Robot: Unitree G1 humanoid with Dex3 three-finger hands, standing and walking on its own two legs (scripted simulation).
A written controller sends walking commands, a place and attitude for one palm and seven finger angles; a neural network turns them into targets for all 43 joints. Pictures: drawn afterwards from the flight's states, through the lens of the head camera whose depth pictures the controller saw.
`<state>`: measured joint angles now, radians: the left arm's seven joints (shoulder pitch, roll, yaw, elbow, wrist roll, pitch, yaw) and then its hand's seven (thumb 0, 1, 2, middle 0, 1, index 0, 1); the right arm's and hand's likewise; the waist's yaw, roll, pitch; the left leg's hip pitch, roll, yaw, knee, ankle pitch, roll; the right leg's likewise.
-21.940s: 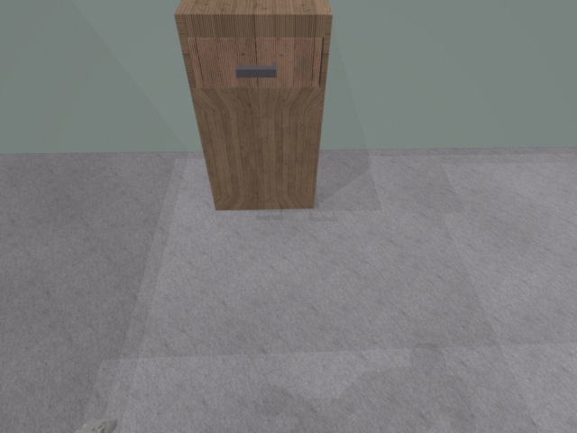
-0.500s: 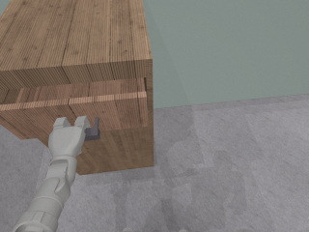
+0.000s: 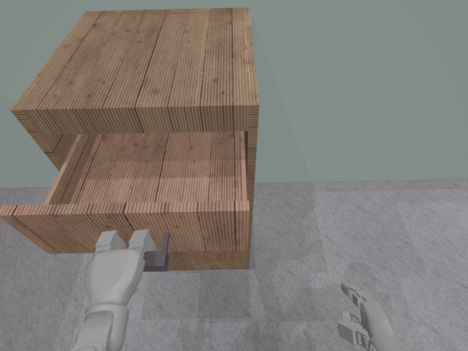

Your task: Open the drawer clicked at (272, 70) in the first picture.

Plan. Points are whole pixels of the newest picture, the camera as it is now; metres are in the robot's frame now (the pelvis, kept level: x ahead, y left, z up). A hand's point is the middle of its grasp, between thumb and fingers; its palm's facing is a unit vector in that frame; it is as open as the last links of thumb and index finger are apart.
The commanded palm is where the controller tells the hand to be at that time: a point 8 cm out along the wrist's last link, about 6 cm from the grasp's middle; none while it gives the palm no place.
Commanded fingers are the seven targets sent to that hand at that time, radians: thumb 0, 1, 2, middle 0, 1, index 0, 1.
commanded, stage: pull the drawer open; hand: left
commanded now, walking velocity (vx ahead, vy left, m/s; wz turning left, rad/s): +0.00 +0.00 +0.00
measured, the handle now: (133, 250) +0.29 +0.21 -0.02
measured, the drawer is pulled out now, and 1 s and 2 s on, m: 0.19 0.30 0.30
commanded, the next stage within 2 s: open the thumb to release the handle in 0.86 s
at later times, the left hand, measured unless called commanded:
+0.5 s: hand (114, 350) +0.14 +0.20 -0.03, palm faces -0.08 -0.12 -0.99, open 6.1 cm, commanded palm +0.09 +0.20 +0.02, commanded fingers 0.00 0.90 0.90 -0.40 -1.35 -0.40 -1.35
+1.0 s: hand out of the picture +0.12 +0.20 -0.03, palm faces -0.09 -0.11 -0.99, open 6.5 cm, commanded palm +0.10 +0.21 +0.02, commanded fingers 0.00 0.69 0.81 -0.38 -1.33 -0.38 -1.33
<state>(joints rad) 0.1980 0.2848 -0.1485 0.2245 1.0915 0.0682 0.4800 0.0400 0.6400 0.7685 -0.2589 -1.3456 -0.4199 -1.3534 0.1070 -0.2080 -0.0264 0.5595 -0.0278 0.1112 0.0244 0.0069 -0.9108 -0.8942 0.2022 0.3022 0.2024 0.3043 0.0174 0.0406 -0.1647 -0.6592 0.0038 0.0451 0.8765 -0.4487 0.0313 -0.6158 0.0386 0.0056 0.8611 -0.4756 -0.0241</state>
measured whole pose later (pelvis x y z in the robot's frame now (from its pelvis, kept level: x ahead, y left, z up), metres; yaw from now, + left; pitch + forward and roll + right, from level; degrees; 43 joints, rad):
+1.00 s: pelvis -0.01 -0.03 -0.03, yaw +0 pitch +16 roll +2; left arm 0.74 0.34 -0.02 -0.18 1.06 -0.11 0.52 0.04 0.65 0.71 -0.22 -1.30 -0.34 -1.27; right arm 0.14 -0.23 -0.02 0.48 -0.08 0.09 0.07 0.01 -0.91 -0.89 0.20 0.30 0.20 0.30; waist 0.05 0.03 -0.20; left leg -0.82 0.02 0.06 1.06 -0.52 0.00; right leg -0.81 0.05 0.01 1.10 -0.57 -0.06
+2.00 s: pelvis -0.04 -0.04 -0.02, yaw +2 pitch +12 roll +1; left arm 0.50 0.35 -0.05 0.01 1.04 -0.07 0.51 0.00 -0.49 0.31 -0.34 -1.22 -0.32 -1.20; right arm 0.12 -0.22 -0.01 0.57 -0.04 0.09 -0.02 0.01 -0.91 -0.89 0.20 0.30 0.20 0.30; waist 0.06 0.05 -0.15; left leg -0.75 0.01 0.00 0.98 -0.43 -0.02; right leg -0.72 0.05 -0.04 1.01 -0.50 -0.08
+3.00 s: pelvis -0.01 +0.00 +0.03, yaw +0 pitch +4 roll -1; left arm 0.70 0.44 -0.03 -0.54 0.90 0.05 0.23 0.00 -0.49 0.31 -0.32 -1.20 -0.32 -1.20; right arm 0.15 -0.25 0.02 0.48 0.00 0.10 0.05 0.01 -0.91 -0.89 0.20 0.30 0.20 0.30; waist 0.11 0.11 -0.11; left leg -0.39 0.00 0.04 0.69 -0.37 0.03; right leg -0.35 0.04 0.01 0.67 -0.39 -0.02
